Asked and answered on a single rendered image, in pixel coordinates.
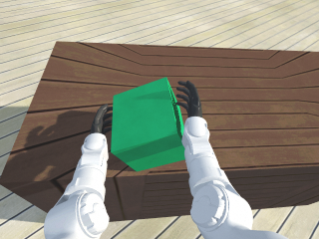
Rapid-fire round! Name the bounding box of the robot left upper arm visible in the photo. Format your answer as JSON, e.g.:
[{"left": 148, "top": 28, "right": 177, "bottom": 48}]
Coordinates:
[{"left": 44, "top": 192, "right": 110, "bottom": 239}]

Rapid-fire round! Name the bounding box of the carton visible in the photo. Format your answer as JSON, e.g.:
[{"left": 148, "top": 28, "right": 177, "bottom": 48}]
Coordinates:
[{"left": 111, "top": 77, "right": 185, "bottom": 172}]

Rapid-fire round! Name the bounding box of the robot right hand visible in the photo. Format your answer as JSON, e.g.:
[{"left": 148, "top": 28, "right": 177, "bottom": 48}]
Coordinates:
[{"left": 176, "top": 80, "right": 202, "bottom": 118}]

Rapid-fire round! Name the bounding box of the left robot forearm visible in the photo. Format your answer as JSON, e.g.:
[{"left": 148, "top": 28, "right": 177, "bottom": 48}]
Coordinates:
[{"left": 44, "top": 132, "right": 109, "bottom": 239}]

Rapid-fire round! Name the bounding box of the robot right upper arm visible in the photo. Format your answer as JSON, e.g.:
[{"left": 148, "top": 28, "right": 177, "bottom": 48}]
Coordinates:
[{"left": 190, "top": 184, "right": 289, "bottom": 239}]

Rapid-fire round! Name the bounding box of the pedestal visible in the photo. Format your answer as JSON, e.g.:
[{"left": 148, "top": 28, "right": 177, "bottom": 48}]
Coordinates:
[{"left": 0, "top": 41, "right": 319, "bottom": 222}]

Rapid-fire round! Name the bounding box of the robot left hand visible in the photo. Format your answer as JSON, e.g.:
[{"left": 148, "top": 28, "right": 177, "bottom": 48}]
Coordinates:
[{"left": 90, "top": 104, "right": 113, "bottom": 135}]

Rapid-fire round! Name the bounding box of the right robot forearm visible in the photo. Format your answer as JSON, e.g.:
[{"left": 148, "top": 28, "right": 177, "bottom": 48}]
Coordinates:
[{"left": 181, "top": 117, "right": 241, "bottom": 197}]

